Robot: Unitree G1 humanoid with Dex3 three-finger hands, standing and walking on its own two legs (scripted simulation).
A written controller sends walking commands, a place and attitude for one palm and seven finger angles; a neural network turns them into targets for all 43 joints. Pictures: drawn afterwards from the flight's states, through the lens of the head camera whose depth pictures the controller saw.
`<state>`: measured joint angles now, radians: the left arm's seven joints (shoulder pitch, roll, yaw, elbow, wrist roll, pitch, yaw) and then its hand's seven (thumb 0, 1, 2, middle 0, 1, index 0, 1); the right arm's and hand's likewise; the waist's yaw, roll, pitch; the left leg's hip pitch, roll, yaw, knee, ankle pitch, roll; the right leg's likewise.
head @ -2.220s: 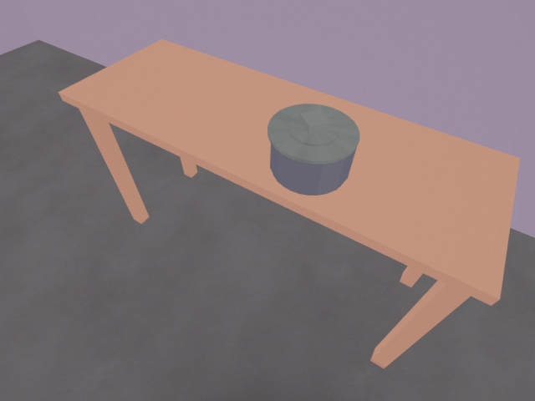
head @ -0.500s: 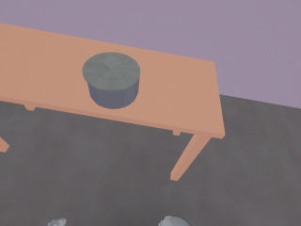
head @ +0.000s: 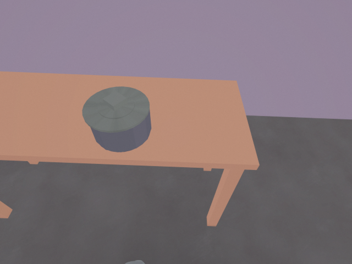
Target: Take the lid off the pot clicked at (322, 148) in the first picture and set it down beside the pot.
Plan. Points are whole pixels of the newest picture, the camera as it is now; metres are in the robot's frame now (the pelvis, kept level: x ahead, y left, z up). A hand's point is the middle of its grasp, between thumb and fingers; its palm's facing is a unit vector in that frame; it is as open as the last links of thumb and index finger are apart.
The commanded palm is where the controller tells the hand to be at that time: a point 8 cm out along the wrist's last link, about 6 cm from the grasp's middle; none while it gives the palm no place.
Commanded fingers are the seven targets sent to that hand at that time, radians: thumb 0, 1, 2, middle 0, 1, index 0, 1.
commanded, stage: come to a stop and stand still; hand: left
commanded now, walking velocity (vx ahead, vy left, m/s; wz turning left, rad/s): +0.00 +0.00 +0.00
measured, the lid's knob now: (115, 100) +0.56 +0.21 +0.04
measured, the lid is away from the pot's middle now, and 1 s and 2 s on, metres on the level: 0.00 0.00 0.00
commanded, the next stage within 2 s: look again from close up in 0.98 s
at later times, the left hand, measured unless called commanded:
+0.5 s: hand out of the picture +0.04 +0.20 -0.18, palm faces +0.05 -0.98 -0.17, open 7.3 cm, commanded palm none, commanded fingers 0.00 0.90 0.90 -0.20 -0.30 -0.20 -0.30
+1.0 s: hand out of the picture +0.07 +0.20 -0.18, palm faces +0.05 -0.98 -0.19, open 7.3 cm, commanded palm none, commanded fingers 0.00 0.90 0.90 -0.20 -0.30 -0.20 -0.30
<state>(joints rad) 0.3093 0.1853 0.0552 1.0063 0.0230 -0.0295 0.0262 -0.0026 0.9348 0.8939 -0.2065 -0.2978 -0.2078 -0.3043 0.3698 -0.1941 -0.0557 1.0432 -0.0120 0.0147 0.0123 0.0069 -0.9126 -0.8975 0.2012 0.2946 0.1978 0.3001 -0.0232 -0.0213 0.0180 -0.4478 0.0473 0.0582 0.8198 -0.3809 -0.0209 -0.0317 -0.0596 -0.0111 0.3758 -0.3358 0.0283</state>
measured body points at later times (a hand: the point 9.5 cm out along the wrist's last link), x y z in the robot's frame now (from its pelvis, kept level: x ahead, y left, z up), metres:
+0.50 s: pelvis +0.05 +0.03 +0.00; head +0.06 +0.03 +0.45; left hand +0.04 +0.25 -0.16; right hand +0.12 -0.19 -0.16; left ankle +0.09 +0.16 -0.74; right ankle +0.01 -0.07 -0.74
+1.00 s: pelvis +0.08 +0.04 +0.00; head +0.09 +0.03 +0.45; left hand +0.07 +0.25 -0.16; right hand +0.06 -0.18 -0.16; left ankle +0.09 +0.16 -0.74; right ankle +0.01 -0.07 -0.74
